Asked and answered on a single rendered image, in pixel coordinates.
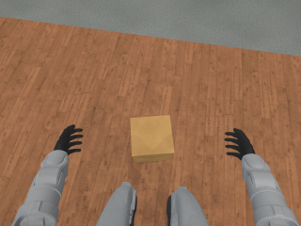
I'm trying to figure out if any carton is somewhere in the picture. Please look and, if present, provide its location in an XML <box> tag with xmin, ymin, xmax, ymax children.
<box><xmin>130</xmin><ymin>115</ymin><xmax>175</xmax><ymax>163</ymax></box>

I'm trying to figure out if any robot right forearm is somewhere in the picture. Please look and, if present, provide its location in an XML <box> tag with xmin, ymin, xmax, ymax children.
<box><xmin>241</xmin><ymin>153</ymin><xmax>300</xmax><ymax>226</ymax></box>

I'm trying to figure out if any left robot hand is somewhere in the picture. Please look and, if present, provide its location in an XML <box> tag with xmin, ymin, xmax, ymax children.
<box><xmin>54</xmin><ymin>124</ymin><xmax>83</xmax><ymax>155</ymax></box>

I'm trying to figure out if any left robot thigh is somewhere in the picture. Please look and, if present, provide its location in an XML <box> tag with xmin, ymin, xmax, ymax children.
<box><xmin>96</xmin><ymin>186</ymin><xmax>136</xmax><ymax>226</ymax></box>

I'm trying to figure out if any robot left forearm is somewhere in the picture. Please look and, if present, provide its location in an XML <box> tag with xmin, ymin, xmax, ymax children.
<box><xmin>11</xmin><ymin>150</ymin><xmax>69</xmax><ymax>226</ymax></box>

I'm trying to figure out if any left robot shin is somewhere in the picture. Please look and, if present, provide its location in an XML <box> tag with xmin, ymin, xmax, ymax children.
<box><xmin>121</xmin><ymin>182</ymin><xmax>134</xmax><ymax>224</ymax></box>

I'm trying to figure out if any right robot hand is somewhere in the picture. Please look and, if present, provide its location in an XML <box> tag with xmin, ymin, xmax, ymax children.
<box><xmin>224</xmin><ymin>128</ymin><xmax>256</xmax><ymax>161</ymax></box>

